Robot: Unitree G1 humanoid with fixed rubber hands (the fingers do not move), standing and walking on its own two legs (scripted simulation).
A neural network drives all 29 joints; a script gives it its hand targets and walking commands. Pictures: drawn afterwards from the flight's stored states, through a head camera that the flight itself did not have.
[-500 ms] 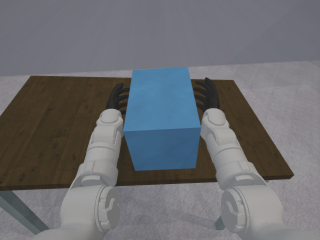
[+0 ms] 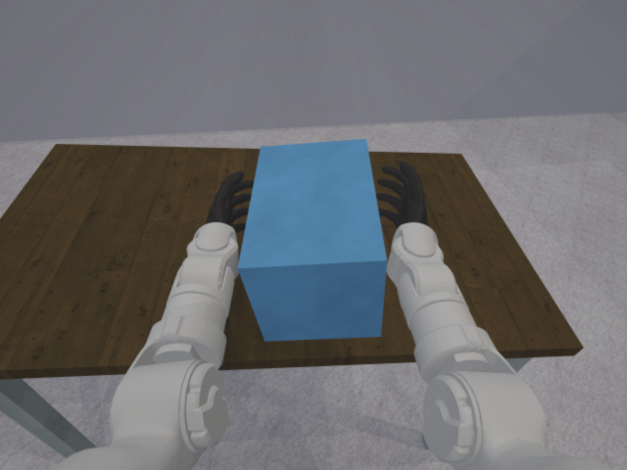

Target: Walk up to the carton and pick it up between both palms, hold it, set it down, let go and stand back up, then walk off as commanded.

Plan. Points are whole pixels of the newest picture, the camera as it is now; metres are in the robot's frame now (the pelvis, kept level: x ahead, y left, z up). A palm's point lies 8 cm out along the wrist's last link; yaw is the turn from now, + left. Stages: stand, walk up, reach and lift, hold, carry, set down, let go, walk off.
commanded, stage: set down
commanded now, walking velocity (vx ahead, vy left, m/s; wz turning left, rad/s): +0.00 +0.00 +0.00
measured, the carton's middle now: (317, 236) +0.41 +0.00 +0.09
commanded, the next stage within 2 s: none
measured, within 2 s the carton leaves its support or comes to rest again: rests again in 1.52 s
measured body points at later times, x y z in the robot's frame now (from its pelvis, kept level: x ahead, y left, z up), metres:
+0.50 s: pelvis +0.01 +0.00 +0.00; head +0.01 +0.04 +0.45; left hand +0.44 +0.13 +0.08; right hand +0.41 -0.12 +0.12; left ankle +0.00 +0.10 -0.74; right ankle +0.00 -0.15 -0.74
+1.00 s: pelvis +0.02 +0.00 +0.00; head +0.06 +0.03 +0.45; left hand +0.45 +0.13 +0.05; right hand +0.43 -0.12 +0.08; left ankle +0.00 +0.10 -0.74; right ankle +0.00 -0.15 -0.74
